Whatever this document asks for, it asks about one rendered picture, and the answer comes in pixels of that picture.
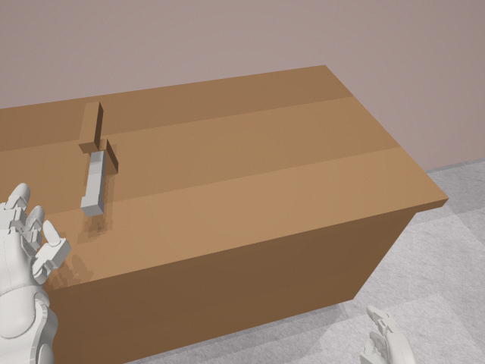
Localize tap lever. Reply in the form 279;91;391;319
80;151;106;217

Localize robot right hand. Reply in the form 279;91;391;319
360;306;418;364

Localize left robot forearm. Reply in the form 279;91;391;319
0;285;58;364

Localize counter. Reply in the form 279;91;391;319
0;65;449;364

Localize robot left hand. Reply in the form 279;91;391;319
0;183;72;297

